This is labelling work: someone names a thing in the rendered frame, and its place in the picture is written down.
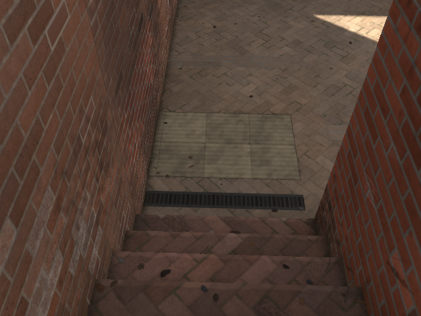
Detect stairs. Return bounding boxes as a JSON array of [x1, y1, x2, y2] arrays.
[[87, 214, 368, 316]]

